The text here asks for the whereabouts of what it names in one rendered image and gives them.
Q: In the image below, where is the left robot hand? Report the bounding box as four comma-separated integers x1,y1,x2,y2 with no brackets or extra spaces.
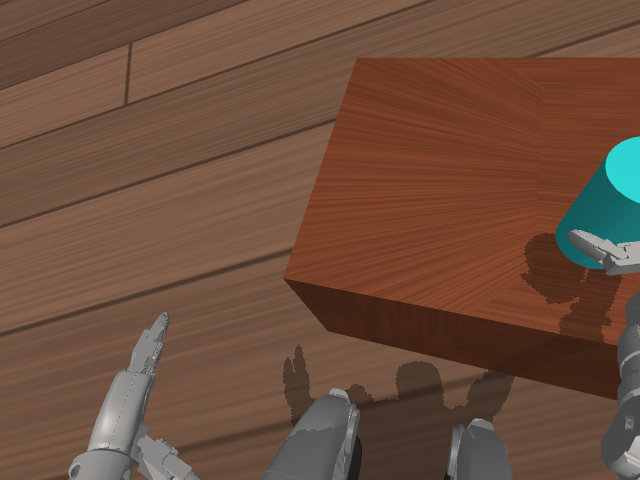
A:
87,312,203,480

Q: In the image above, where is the right robot hand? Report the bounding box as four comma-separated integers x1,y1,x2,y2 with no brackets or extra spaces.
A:
567,230,640,276

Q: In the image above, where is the right robot arm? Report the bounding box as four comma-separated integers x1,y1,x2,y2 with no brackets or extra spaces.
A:
600,287,640,480

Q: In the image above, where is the left robot foot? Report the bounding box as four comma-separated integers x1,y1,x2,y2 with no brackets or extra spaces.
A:
346,436,362,480

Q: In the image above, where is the left robot arm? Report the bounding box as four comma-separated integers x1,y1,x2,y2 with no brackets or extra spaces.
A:
68,449,133,480

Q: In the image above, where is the can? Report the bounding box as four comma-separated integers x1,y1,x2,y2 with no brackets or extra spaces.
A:
556,136,640,269

